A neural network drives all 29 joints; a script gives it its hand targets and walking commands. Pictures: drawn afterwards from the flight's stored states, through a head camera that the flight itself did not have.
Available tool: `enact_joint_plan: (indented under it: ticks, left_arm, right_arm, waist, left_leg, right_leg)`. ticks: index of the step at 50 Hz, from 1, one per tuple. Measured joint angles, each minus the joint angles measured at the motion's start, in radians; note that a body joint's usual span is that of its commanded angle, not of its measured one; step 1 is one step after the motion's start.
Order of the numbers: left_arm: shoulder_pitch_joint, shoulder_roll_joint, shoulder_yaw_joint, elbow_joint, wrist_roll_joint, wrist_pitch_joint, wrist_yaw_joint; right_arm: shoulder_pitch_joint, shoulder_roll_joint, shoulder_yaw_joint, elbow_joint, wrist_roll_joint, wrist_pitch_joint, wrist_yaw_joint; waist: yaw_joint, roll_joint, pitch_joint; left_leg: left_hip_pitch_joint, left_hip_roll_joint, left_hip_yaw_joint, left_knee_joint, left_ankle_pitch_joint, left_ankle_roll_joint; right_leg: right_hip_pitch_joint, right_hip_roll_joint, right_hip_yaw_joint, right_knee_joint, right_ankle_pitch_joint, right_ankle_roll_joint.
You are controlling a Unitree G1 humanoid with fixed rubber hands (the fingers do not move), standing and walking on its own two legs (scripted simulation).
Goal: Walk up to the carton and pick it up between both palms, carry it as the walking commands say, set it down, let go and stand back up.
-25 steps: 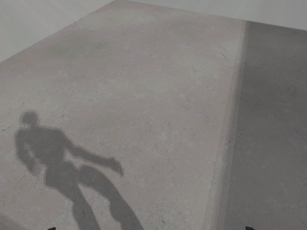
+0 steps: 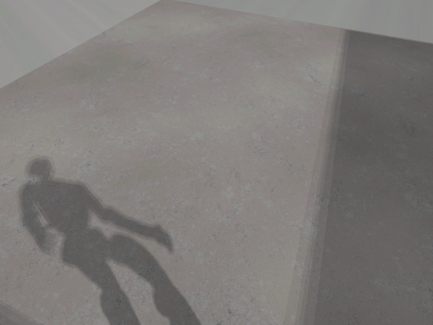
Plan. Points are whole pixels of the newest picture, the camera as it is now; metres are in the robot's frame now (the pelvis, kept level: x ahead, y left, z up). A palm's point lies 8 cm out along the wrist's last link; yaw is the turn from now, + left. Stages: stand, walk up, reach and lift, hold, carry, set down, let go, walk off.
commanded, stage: stand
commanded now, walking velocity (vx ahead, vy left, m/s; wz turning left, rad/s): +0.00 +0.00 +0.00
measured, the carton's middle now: out of the picture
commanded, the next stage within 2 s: walk up in 1.20 s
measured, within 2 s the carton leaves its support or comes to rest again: neither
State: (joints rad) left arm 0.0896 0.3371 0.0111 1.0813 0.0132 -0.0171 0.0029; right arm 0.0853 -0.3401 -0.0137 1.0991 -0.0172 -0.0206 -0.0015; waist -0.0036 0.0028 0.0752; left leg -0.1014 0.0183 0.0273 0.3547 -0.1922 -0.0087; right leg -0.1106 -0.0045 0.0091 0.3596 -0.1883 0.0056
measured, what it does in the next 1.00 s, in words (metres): stands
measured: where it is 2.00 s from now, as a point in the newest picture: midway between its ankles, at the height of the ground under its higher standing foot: outside the picture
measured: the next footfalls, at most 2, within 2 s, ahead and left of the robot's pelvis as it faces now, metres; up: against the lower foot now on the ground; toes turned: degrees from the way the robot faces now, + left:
right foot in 1.68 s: +0.12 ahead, -0.23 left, +0.00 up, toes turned -32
left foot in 2.00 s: +0.38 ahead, -0.10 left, +0.00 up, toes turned -32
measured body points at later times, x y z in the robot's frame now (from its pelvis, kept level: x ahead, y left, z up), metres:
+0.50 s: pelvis +0.01 +0.00 +0.00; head +0.02 +0.00 +0.45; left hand +0.10 +0.30 -0.13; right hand +0.09 -0.30 -0.13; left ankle +0.00 +0.12 -0.75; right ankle +0.01 -0.12 -0.75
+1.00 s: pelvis +0.02 +0.00 +0.00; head +0.03 +0.00 +0.45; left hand +0.11 +0.30 -0.13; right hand +0.10 -0.30 -0.13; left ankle +0.00 +0.12 -0.75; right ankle +0.01 -0.12 -0.75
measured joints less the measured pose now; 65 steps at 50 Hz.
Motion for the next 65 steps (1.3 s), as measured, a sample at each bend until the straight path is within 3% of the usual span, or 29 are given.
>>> enact_joint_plan:
  ticks: [65]
  left_arm:
    - [0.001,0.01,-0.002,-0.005,-0.004,0.0,0.007]
  right_arm:
    - [0.0,-0.004,0.002,0.011,0.004,0.007,-0.004]
  waist:
    - [-0.004,-0.006,-0.009]
  left_leg:
    - [0.032,-0.001,0.005,-0.033,-0.015,0.001]
  right_leg:
    - [0.031,-0.006,0.004,-0.034,-0.012,0.007]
